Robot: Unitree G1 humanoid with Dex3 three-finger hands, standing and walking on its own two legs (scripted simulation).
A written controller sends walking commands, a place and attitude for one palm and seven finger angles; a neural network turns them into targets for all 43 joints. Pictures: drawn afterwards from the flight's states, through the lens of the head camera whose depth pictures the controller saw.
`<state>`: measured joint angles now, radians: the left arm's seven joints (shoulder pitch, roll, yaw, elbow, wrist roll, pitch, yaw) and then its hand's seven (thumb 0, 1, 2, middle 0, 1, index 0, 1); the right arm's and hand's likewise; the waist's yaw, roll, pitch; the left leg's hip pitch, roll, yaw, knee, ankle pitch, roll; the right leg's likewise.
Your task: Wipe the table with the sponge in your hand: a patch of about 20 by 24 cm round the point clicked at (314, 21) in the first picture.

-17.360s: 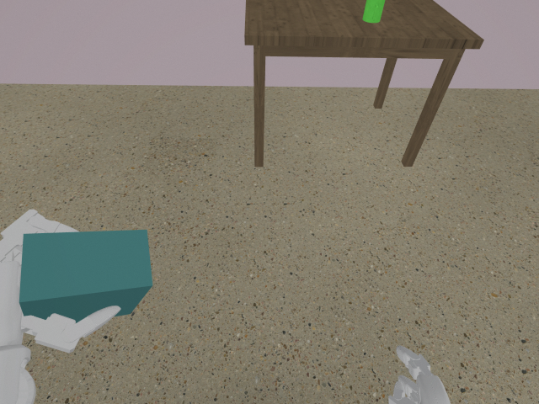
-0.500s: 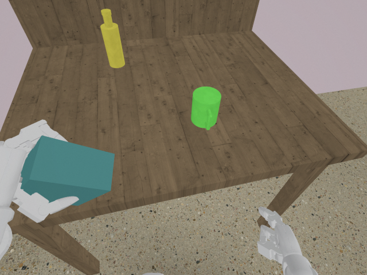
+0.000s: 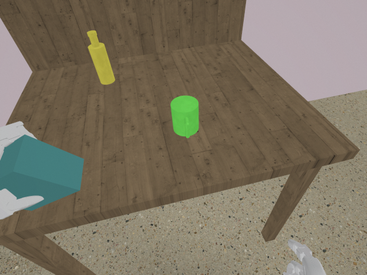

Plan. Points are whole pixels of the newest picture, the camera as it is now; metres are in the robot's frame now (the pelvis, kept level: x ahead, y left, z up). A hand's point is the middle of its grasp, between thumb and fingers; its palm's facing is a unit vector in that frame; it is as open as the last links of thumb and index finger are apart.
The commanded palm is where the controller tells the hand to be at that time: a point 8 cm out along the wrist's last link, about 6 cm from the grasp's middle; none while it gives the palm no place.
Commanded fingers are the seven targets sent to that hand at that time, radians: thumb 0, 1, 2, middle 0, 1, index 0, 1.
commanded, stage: turn the palm down, sponge in hand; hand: left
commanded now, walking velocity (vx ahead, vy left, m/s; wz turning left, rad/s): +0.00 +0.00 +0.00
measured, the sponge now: (38, 179) +0.23 +0.29 +0.15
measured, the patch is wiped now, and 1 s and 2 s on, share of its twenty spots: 0.00 0.00 0.00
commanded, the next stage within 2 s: move the sponge above the wiping area in 1.34 s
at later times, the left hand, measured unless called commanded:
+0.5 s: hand (5, 180) +0.21 +0.32 +0.18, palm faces +0.19 -0.23 -0.96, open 10.4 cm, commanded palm +0.17 +0.32 +0.24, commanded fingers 0.00 0.10 1.30 -1.20 -1.60 -1.20 -1.60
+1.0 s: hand out of the picture +0.20 +0.36 +0.18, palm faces +0.13 -0.03 -0.99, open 10.3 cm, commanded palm +0.16 +0.34 +0.25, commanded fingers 0.00 0.10 1.30 -1.20 -1.60 -1.20 -1.60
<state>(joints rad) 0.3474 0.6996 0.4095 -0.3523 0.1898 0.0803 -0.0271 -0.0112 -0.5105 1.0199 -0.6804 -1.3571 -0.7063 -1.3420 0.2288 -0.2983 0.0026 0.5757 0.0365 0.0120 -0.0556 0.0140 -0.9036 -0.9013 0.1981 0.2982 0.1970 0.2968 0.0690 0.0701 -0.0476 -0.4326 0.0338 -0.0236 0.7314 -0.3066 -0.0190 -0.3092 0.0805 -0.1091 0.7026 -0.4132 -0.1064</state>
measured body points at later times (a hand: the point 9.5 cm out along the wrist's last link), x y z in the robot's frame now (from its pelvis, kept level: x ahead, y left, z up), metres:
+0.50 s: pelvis -0.02 +0.04 +0.01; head -0.04 +0.00 +0.46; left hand +0.19 +0.33 +0.23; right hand +0.22 -0.16 -0.06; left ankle +0.04 +0.15 -0.71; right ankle -0.02 -0.04 -0.71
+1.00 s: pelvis -0.03 +0.07 +0.02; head -0.05 +0.03 +0.47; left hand +0.19 +0.35 +0.23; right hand +0.23 -0.10 -0.04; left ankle +0.04 +0.15 -0.71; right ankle -0.02 -0.04 -0.71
